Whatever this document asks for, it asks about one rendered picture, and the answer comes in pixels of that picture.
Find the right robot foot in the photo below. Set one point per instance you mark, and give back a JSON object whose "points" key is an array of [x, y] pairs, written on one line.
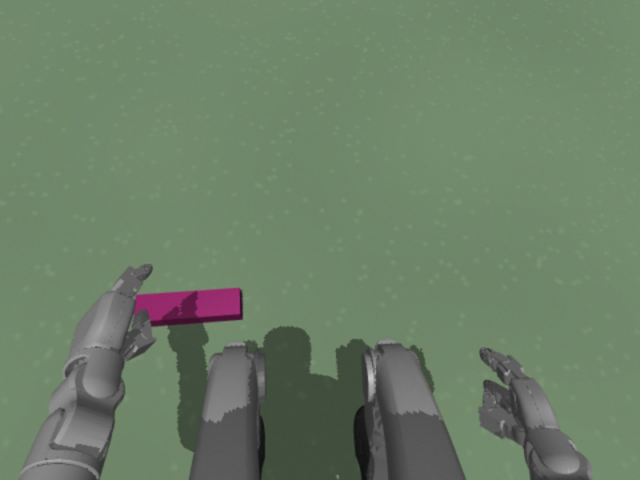
{"points": [[362, 448]]}

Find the right robot arm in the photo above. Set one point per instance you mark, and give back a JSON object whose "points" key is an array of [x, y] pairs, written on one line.
{"points": [[551, 455]]}

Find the right robot hand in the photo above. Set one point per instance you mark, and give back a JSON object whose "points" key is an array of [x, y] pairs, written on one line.
{"points": [[522, 409]]}

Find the carton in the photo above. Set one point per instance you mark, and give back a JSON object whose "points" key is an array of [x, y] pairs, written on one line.
{"points": [[188, 307]]}

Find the left robot arm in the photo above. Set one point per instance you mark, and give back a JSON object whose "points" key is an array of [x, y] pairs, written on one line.
{"points": [[73, 442]]}

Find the left robot hand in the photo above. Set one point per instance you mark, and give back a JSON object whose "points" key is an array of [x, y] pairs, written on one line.
{"points": [[106, 323]]}

